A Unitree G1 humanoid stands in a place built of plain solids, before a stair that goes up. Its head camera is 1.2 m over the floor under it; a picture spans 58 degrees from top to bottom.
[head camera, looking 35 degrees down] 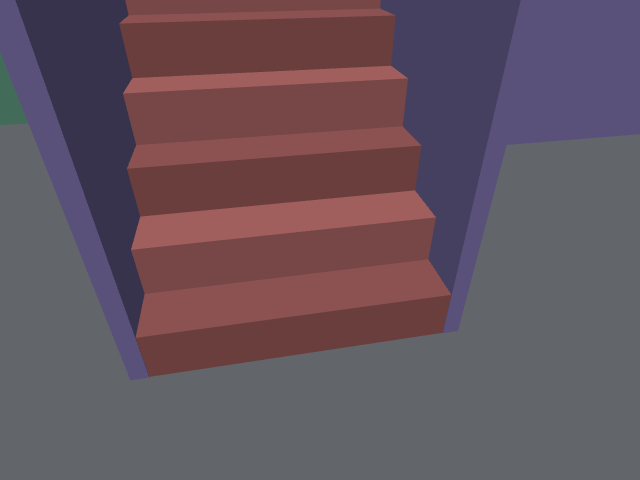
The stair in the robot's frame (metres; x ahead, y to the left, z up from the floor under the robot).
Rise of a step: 0.19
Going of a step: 0.20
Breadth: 1.04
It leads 11 degrees to the left of straight ahead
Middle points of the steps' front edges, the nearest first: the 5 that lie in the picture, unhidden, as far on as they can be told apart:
1.02 0.06 0.19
1.22 0.10 0.38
1.42 0.13 0.57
1.62 0.17 0.76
1.82 0.21 0.95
